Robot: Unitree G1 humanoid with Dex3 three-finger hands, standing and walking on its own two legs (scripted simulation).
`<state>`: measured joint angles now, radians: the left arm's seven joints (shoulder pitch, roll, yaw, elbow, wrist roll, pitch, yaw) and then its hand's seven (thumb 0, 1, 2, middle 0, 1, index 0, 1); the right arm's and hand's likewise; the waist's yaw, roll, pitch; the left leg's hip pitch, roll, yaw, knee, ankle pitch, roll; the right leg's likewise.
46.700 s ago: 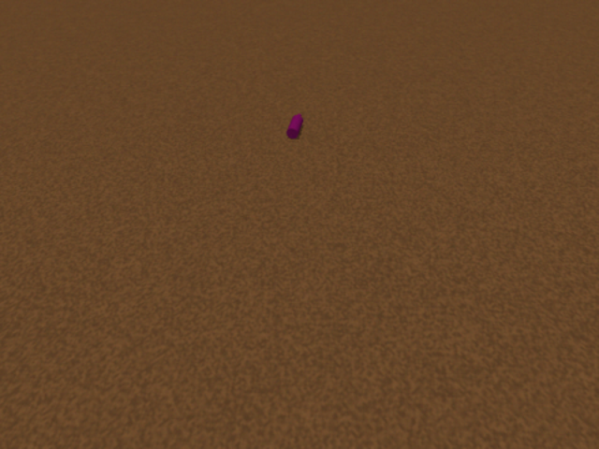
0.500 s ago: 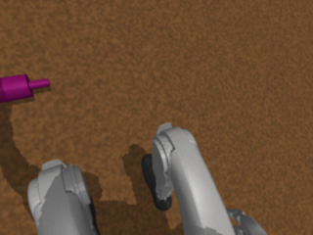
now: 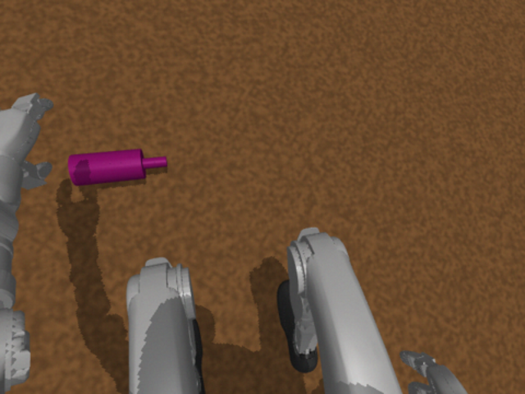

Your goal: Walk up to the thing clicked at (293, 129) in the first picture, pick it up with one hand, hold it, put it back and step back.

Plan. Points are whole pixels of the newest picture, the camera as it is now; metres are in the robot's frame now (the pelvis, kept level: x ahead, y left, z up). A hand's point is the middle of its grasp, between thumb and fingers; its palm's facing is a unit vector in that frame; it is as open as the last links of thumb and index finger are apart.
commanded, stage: home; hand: left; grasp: from above
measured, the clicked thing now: (121, 165) +0.55 +0.23 -0.36
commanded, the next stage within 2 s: none
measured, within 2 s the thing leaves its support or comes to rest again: neither
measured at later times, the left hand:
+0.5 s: hand (8, 266) +0.31 +0.22 +0.09, palm faces -0.10 -0.86 -0.50, open 7.4 cm
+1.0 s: hand out of the picture +0.23 +0.19 +0.27, palm faces +0.17 -0.96 -0.21, open 7.4 cm
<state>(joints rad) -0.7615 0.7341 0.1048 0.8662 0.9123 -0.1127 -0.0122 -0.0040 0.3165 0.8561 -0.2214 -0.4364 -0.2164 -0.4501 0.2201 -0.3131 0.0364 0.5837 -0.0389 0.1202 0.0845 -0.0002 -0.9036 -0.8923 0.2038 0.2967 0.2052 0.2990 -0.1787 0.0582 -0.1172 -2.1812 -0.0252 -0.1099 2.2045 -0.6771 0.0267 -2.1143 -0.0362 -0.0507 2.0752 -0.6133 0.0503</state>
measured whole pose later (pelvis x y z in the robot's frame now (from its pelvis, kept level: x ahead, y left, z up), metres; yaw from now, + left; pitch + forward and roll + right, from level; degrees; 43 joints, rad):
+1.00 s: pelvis +0.08 -0.01 +0.31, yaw +7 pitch +12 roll -3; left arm 0.48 0.22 0.03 -0.11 -0.07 0.45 0.06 0.01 0.91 0.90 -0.20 -0.30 -0.20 -0.30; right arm 0.29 -0.22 0.05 0.51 0.02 -0.18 -0.18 0.01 -0.91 -0.89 0.20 0.30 0.20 0.30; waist -0.05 0.06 -0.18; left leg -0.73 0.03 -0.07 1.04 -0.51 -0.01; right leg -0.70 -0.01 -0.06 0.95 -0.44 0.02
